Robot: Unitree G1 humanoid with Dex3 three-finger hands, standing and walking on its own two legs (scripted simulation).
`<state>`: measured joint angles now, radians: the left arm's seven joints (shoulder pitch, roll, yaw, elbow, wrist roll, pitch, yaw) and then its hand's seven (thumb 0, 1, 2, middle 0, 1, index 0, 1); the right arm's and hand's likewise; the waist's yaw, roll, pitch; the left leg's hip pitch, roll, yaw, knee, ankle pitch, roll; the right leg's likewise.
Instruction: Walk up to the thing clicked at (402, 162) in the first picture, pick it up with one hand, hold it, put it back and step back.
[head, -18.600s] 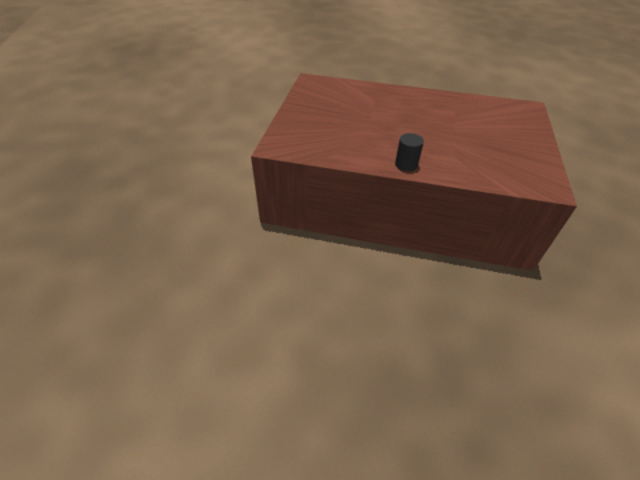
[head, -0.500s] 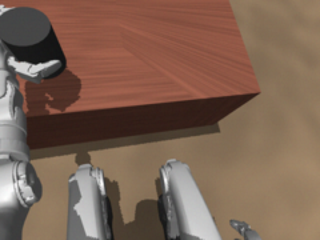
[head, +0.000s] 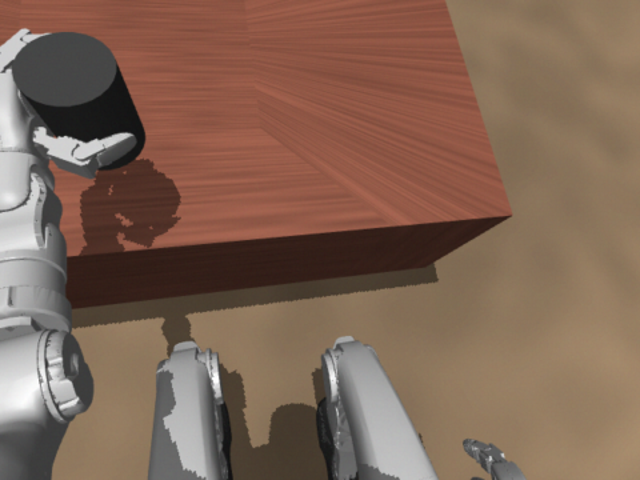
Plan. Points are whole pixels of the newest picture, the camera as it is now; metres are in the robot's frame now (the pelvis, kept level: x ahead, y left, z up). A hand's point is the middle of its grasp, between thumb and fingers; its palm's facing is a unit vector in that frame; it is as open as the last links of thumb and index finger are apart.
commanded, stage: settle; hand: left
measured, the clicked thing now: (88, 107) +0.53 +0.22 +0.02
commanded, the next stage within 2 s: lift in 0.04 s
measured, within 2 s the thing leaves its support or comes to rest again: neither
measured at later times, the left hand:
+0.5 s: hand (53, 101) +0.50 +0.23 +0.07, palm faces +0.16 -0.99 -0.03, open 11.5 cm
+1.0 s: hand out of the picture +0.41 +0.22 +0.18, palm faces +0.14 -0.99 -0.02, open 11.5 cm
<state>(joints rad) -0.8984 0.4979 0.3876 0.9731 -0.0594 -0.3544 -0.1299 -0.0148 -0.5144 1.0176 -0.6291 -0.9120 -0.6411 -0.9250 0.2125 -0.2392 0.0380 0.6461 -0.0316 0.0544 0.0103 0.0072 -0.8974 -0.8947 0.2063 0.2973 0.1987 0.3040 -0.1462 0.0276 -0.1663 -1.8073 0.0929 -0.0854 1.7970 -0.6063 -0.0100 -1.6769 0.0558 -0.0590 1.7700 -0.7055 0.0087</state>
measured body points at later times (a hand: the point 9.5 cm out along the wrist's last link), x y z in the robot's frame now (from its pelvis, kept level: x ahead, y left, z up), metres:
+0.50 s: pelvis +0.01 +0.00 +0.04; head +0.18 +0.05 +0.45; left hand +0.49 +0.28 +0.07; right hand +0.09 -0.25 -0.09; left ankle +0.07 +0.13 -0.48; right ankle +0.05 -0.13 -0.48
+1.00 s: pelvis +0.02 +0.00 +0.14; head +0.13 +0.04 +0.58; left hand +0.40 +0.27 +0.18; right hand +0.16 -0.24 +0.03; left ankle +0.07 +0.13 -0.48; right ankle +0.05 -0.13 -0.48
